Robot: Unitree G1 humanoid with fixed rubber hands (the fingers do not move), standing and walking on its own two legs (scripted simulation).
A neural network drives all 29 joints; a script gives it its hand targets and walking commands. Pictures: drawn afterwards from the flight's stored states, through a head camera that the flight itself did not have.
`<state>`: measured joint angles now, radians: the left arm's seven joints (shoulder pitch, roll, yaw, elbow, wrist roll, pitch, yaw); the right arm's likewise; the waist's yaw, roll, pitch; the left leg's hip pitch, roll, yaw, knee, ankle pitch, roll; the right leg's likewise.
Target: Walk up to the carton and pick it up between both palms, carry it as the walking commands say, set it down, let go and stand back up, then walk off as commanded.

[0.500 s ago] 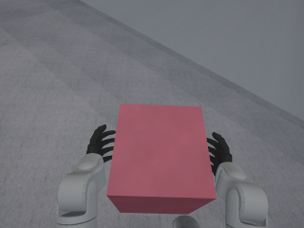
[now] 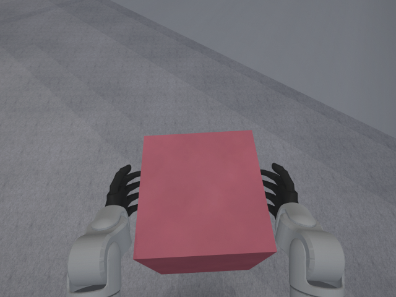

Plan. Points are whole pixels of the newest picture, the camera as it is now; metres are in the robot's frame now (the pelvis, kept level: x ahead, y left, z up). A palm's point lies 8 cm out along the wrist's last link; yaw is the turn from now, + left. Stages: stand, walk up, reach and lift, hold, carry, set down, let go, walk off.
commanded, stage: carry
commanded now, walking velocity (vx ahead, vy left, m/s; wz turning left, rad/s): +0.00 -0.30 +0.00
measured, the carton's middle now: (202, 209) +0.28 +0.00 +0.01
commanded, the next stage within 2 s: none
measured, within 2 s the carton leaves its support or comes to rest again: neither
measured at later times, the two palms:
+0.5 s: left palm (241, 189) +0.29 -0.07 +0.09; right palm (392, 207) +0.27 -0.36 +0.06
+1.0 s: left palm (258, 195) +0.27 -0.10 +0.10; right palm out of the picture +0.28 -0.39 +0.10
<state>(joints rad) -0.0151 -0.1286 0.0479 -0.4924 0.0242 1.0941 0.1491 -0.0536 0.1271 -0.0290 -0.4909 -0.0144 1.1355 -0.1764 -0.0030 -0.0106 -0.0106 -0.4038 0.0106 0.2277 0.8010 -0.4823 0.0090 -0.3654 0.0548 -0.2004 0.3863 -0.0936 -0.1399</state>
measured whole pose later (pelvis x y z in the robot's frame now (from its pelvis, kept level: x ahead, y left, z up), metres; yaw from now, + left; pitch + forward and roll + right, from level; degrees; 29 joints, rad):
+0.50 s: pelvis +0.04 -0.19 -0.01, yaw -1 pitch +1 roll +0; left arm -0.07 -0.13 -0.01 -0.37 0.06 1.17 0.18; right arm -0.05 0.13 -0.12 -0.41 -0.02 1.19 -0.14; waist -0.02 0.09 -0.09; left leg -0.33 0.18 0.09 0.82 -0.57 -0.09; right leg -0.43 -0.06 -0.08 0.61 -0.22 0.00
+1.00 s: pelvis +0.04 -0.24 +0.00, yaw +0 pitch +2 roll +0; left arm -0.03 -0.13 0.04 -0.40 0.04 1.18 0.16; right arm -0.02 0.13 -0.06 -0.39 -0.03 1.17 -0.16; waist 0.01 -0.01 -0.14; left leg -0.17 0.00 0.13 0.46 -0.33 0.04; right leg -0.33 0.02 -0.15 0.40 -0.11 -0.06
